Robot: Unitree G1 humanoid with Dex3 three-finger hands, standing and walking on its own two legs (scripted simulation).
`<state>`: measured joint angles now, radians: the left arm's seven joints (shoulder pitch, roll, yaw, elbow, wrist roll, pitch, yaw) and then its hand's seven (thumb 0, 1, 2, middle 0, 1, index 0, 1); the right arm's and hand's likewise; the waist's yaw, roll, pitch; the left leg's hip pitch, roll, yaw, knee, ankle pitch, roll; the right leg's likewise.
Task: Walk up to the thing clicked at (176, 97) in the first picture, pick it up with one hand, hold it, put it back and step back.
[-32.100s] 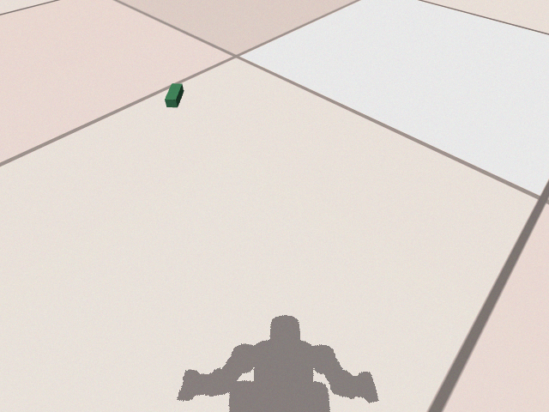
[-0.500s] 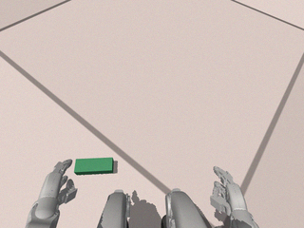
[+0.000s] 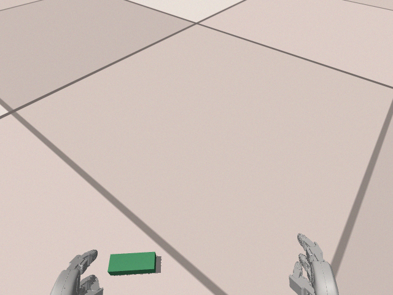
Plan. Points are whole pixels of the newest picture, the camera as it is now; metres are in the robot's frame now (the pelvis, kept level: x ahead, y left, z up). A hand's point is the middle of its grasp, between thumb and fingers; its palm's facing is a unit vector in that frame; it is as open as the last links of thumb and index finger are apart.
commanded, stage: home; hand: left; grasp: from above
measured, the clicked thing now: (133, 263) +0.40 +0.26 -0.69
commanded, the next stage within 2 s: stand in 1.86 s
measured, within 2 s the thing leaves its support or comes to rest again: neither
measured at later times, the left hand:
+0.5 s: hand (103, 293) +0.16 +0.18 -0.05, palm faces +0.05 -0.98 -0.21, open 7.4 cm
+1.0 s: hand out of the picture +0.15 +0.17 -0.05, palm faces +0.05 -0.98 -0.21, open 7.4 cm
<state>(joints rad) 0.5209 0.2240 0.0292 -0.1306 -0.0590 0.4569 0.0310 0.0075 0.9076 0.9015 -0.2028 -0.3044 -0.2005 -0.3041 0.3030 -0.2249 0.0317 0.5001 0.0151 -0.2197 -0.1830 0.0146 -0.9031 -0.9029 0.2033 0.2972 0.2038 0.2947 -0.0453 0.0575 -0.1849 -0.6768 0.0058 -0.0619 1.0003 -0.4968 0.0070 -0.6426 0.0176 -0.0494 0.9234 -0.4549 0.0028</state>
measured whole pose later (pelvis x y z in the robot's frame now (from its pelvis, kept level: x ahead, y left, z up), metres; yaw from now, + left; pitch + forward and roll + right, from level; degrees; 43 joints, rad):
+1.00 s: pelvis -0.01 -0.01 +0.00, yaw +0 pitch +9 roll -2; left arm 0.50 0.23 0.03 -0.11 -0.05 0.45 0.02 0.01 0.91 0.90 -0.20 -0.30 -0.20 -0.30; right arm 0.29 -0.22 0.04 0.53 0.01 -0.25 -0.18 0.02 -0.90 -0.90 0.20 0.30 0.21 0.30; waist -0.04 0.05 -0.16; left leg -0.68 0.01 -0.06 1.00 -0.49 0.00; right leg -0.65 0.02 -0.05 0.94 -0.45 -0.01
